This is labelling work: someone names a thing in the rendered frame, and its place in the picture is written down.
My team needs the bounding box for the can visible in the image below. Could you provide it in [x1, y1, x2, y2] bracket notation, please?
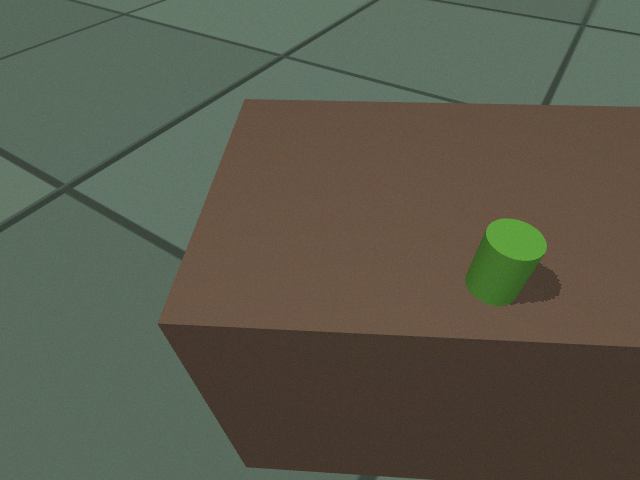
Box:
[465, 218, 547, 306]

